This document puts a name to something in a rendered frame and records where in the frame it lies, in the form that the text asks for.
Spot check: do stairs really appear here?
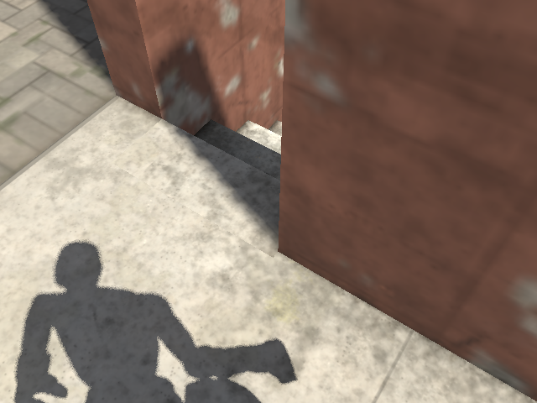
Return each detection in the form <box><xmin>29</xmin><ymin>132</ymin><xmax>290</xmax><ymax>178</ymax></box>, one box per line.
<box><xmin>194</xmin><ymin>120</ymin><xmax>282</xmax><ymax>180</ymax></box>

